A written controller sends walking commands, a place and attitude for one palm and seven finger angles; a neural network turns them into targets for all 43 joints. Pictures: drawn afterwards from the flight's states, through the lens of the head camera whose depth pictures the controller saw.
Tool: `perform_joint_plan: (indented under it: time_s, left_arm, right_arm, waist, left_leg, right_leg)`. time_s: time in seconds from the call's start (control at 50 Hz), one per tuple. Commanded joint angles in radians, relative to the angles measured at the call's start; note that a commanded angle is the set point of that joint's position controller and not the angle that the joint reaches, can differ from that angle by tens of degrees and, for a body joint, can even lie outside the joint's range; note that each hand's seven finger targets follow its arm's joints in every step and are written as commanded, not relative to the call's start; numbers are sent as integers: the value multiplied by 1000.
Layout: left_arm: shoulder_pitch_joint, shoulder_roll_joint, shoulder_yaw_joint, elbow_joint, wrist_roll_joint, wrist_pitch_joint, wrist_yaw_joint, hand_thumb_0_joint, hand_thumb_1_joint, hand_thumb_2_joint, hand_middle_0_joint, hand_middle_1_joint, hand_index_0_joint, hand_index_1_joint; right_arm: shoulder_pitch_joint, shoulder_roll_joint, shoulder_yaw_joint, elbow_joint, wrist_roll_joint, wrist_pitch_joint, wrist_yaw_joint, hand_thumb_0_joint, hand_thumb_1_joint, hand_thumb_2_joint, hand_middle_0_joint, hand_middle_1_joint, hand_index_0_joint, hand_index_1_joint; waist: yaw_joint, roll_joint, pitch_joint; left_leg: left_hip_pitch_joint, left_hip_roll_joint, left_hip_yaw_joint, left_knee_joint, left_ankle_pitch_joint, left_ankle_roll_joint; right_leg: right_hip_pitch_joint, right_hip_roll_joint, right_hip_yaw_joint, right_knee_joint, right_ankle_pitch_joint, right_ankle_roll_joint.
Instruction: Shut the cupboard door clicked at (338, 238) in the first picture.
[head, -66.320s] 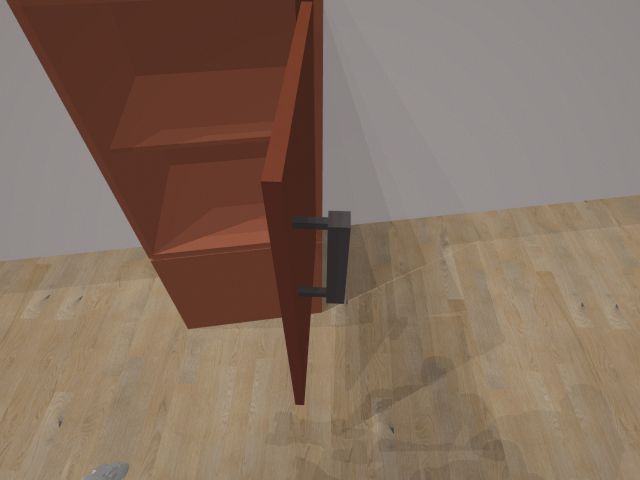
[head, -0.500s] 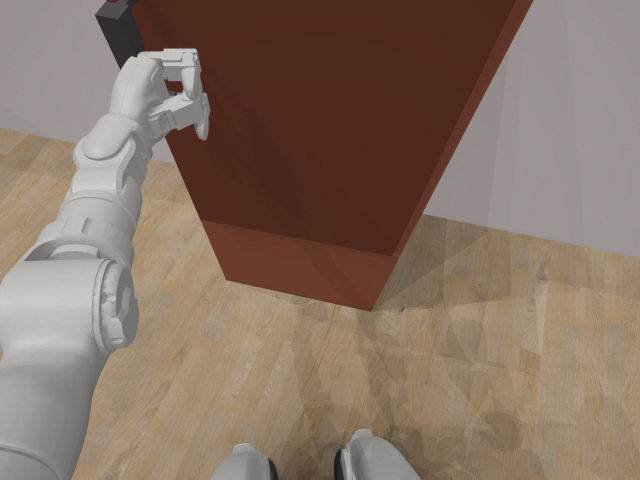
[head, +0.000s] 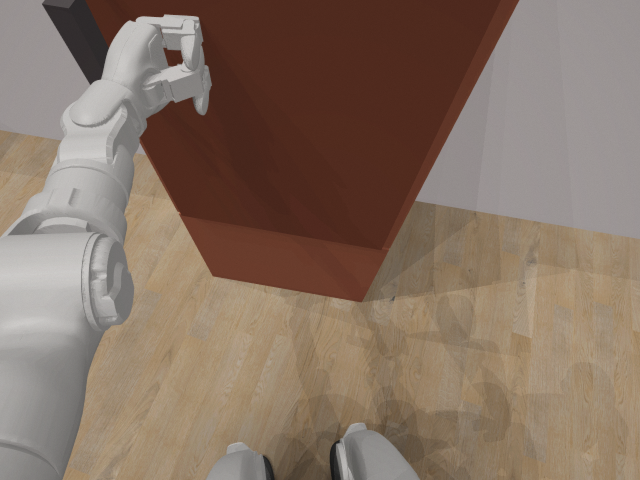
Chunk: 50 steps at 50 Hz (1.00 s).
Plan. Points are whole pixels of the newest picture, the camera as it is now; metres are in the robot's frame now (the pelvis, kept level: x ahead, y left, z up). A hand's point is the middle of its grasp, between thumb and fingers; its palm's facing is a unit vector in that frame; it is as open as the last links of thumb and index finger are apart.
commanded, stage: push the door shut along its arc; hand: left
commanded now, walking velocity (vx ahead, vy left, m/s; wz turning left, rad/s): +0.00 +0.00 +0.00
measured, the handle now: (109, 56) +0.59 +0.16 +0.13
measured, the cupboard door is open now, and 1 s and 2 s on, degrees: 0 0 0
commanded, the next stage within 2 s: pull the fist back off the door in 0.02 s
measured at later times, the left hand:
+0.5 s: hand (225, 83) +0.54 +0.03 +0.13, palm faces +0.05 -1.00 -0.05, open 3.1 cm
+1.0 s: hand (226, 132) +0.47 +0.03 +0.14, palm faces +0.03 -1.00 +0.00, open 3.1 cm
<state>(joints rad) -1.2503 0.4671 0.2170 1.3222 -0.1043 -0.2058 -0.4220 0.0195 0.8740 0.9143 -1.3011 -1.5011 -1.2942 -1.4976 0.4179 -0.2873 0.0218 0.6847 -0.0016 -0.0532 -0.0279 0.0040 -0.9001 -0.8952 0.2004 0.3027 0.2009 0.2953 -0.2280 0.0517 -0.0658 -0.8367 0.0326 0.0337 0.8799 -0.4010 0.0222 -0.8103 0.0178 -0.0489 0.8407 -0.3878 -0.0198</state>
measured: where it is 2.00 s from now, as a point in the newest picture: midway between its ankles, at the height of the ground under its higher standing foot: outside the picture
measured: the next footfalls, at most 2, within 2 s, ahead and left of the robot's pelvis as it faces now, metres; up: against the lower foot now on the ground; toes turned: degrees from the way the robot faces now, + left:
none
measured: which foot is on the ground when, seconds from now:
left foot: down 0.00-1.00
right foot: down 0.00-1.00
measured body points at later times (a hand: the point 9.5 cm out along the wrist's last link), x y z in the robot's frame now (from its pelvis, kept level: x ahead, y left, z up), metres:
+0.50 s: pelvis -0.02 -0.01 -0.01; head +0.10 -0.01 +0.43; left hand +0.53 +0.08 +0.13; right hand -0.05 -0.25 -0.13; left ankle +0.00 +0.11 -0.69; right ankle +0.00 -0.11 -0.69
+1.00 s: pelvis +0.00 -0.01 +0.02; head +0.06 -0.02 +0.47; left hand +0.46 +0.09 +0.14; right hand +0.05 -0.27 -0.11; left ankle +0.00 +0.11 -0.69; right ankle +0.00 -0.11 -0.69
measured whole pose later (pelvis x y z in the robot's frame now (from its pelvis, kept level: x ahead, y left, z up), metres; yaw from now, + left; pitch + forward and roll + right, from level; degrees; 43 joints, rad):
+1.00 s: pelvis +0.00 -0.01 +0.02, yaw +0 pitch +12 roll +0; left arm -0.79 0.06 0.12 0.94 -0.04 -0.31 0.20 0.02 0.90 0.90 -1.30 -1.50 -1.30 -1.50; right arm 0.36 -0.26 -0.04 0.67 -0.02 -0.03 0.05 0.01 -0.90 -0.90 0.20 0.30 0.20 0.29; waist -0.10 0.04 -0.10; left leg -0.59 0.03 0.05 0.75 -0.37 0.01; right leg -0.59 0.02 -0.03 0.74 -0.37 -0.02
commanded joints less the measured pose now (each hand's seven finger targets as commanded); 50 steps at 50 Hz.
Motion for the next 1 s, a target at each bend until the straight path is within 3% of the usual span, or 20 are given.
perform_joint_plan:
  time_s: [0.0, 0.1, 0.12, 0.18, 0.24, 0.28, 0.32, 0.34, 0.4, 0.48, 0.58, 0.6, 0.64, 0.7, 0.78, 0.8, 0.88, 0.9, 0.94, 0.98]
  left_arm:
    - [-634, 87, -29, -271, -41, -67, -15, 0, 900, 900, -1300, -1500, -1300, -1500]
    - [-681, 62, -47, -185, -47, -36, -19, 0, 900, 900, -1300, -1500, -1300, -1500]
    - [-669, 110, 154, -171, -105, -6, 175, 0, 900, 900, -1300, -1500, -1300, -1500]
    - [-630, -36, 112, -190, -41, -15, 427, 0, 900, 900, -1300, -1500, -1300, -1500]
    - [-659, -81, 113, -227, 50, -83, 641, 0, 900, 900, -1300, -1500, -1300, -1500]
    - [-659, -74, 74, -222, 166, -150, 734, 0, 900, 900, -1300, -1500, -1300, -1500]
    - [-667, -35, 36, -225, 241, -188, 738, 0, 900, 900, -1300, -1500, -1300, -1500]
    - [-648, -39, 18, -211, 247, -190, 723, 0, 900, 900, -1300, -1500, -1300, -1500]
    - [-619, -28, 23, -173, 191, -152, 661, 0, 900, 900, -1300, -1500, -1300, -1500]
    - [-545, 41, 107, -215, 107, -136, 616, 0, 900, 900, -1300, -1500, -1300, -1500]
    - [-357, -59, 60, -323, 104, -220, 603, 0, 900, 900, -1300, -1500, -1300, -1500]
    - [-297, -107, 32, -308, 102, -215, 598, 0, 900, 900, -1300, -1500, -1300, -1500]
    - [-229, -112, 46, -309, 84, -193, 596, 0, 900, 900, -1300, -1500, -1300, -1500]
    - [-192, -173, 6, -384, 61, -176, 590, 0, 900, 900, -1300, -1500, -1300, -1500]
    - [-201, -221, -46, -546, 58, -207, 608, 0, 900, 900, -1300, -1500, -1300, -1500]
    - [-168, -248, -62, -550, 58, -209, 613, 0, 900, 900, -1300, -1500, -1300, -1500]
    - [-59, -276, -86, -619, 64, -197, 629, 0, 900, 900, -1300, -1500, -1300, -1500]
    - [-36, -321, -121, -637, 60, -185, 629, 0, 900, 900, -1300, -1500, -1300, -1500]
    - [-23, -285, -94, -633, 59, -160, 637, 0, 900, 900, -1300, -1500, -1300, -1500]
    - [-51, -271, -86, -633, 64, -145, 646, 0, 900, 900, -1300, -1500, -1300, -1500]
  right_arm:
    - [177, -186, -72, -13, -5, -28, -18, 0, -900, -900, 200, 300, 200, 300]
    - [173, -191, -65, 25, -9, -37, -31, 0, -900, -900, 200, 300, 200, 300]
    - [202, -153, -53, 0, -4, -43, -12, 0, -900, -900, 200, 300, 200, 300]
    - [221, -142, -67, -6, -33, -52, 42, 0, -900, -900, 200, 300, 200, 300]
    - [218, -130, -72, -1, -69, -50, 83, 0, -900, -900, 200, 300, 200, 300]
    - [222, -132, -78, 6, -93, -52, 107, 0, -900, -900, 200, 300, 200, 300]
    - [223, -143, -86, 0, -98, -42, 119, 0, -900, -900, 200, 300, 200, 300]
    - [216, -146, -88, -10, -92, -37, 120, 0, -900, -900, 200, 300, 200, 300]
    - [208, -154, -86, -31, -69, -15, 105, 0, -900, -900, 200, 300, 200, 300]
    - [196, -147, -71, -61, -50, -9, 81, 0, -900, -900, 200, 300, 200, 300]
    - [193, -129, -86, -69, -50, -14, 89, 0, -900, -900, 200, 300, 200, 300]
    - [191, -126, -89, -68, -48, -12, 92, 0, -900, -900, 200, 300, 200, 300]
    - [186, -131, -97, -69, -42, 0, 92, 0, -900, -900, 200, 300, 200, 300]
    - [154, -119, -97, -80, -29, 9, 85, 0, -900, -900, 200, 300, 200, 300]
    - [113, -105, -99, -78, -24, 0, 77, 0, -900, -900, 200, 300, 200, 300]
    - [109, -101, -100, -75, -25, -3, 77, 0, -900, -900, 200, 300, 200, 300]
    - [66, -98, -102, -83, -18, -9, 74, 0, -900, -900, 200, 300, 200, 300]
    - [55, -91, -100, -88, -17, -10, 76, 0, -900, -900, 200, 300, 200, 300]
    - [38, -94, -99, -88, -13, -3, 70, 0, -900, -900, 200, 300, 200, 300]
    - [19, -89, -91, -89, -11, 5, 62, 0, -900, -900, 200, 300, 200, 300]
  waist:
    - [-61, 84, -578]
    - [-95, 32, -493]
    - [-41, 70, -509]
    - [-57, 9, -524]
    - [-52, 14, -506]
    - [-65, 39, -506]
    - [-69, 63, -528]
    - [-64, 71, -538]
    - [-58, 26, -542]
    - [-9, -36, -551]
    - [39, -38, -553]
    - [44, -56, -522]
    - [55, -104, -473]
    - [66, -80, -432]
    - [74, -8, -442]
    - [80, -44, -439]
    - [107, -35, -450]
    - [105, -43, -443]
    - [107, -107, -408]
    - [104, -107, -378]
  left_leg:
    - [522, -35, -97, -12, 484, 24]
    - [452, -37, -97, -6, 404, 30]
    - [376, -22, -99, -10, 373, 9]
    - [373, -21, -107, -20, 385, 1]
    - [321, -27, -95, 0, 318, -1]
    - [303, -28, -98, 11, 281, 1]
    - [305, -31, -94, 2, 235, 2]
    - [316, -34, -90, -5, 224, 3]
    - [314, -38, -82, -42, 189, 7]
    - [259, -44, -56, -88, 167, 13]
    - [342, -39, -37, -105, 270, 7]
    - [347, -39, -34, -113, 269, 6]
    - [326, -43, -18, -132, 247, 10]
    - [365, -46, -8, -156, 252, 10]
    - [464, -42, -13, -160, 304, 6]
    - [471, -40, -18, -161, 315, 5]
    - [521, -37, -16, -168, 384, 0]
    - [527, -37, -14, -170, 400, 0]
    - [487, -40, -7, -177, 376, 4]
    - [469, -45, -5, -186, 348, 6]
  right_leg:
    - [80, 39, 15, -75, 424, -1]
    - [42, 37, 9, -82, 368, 3]
    - [91, 26, 25, -98, 355, 6]
    - [87, 26, 9, -81, 352, 22]
    - [52, 21, 7, -71, 294, 26]
    - [1, 19, 6, -52, 244, 25]
    - [10, 14, 15, -50, 210, 18]
    - [22, 15, 19, -56, 206, 14]
    - [99, 20, 26, -90, 212, 14]
    - [251, 21, 46, -128, 253, 19]
    - [291, 28, 31, -126, 352, 12]
    - [287, 31, 25, -135, 348, 11]
    - [322, 30, 31, -163, 348, 13]
    - [337, 29, 27, -185, 358, 11]
    - [327, 28, 20, -179, 388, 6]
    - [329, 29, 15, -176, 393, 7]
    - [351, 25, 10, -162, 446, 3]
    - [356, 25, 9, -163, 464, 5]
    - [390, 21, 16, -174, 478, 9]
    - [398, 14, 23, -181, 472, 11]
